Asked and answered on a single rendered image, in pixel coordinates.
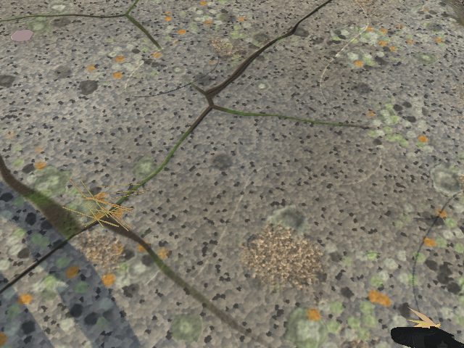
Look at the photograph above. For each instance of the robot right hand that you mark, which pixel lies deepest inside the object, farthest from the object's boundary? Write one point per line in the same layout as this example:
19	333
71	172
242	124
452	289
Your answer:
419	337

